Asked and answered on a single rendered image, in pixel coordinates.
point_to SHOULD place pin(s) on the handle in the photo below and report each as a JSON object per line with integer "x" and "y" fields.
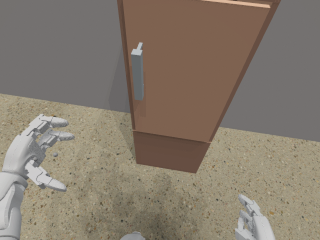
{"x": 137, "y": 72}

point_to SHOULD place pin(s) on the cupboard door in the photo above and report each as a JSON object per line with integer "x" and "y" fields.
{"x": 193, "y": 53}

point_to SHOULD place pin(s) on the left robot forearm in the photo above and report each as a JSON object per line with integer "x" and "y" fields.
{"x": 12, "y": 187}

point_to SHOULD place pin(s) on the robot left hand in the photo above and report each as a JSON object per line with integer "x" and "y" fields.
{"x": 20, "y": 154}

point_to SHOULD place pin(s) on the robot right hand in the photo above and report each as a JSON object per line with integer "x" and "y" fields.
{"x": 257, "y": 224}

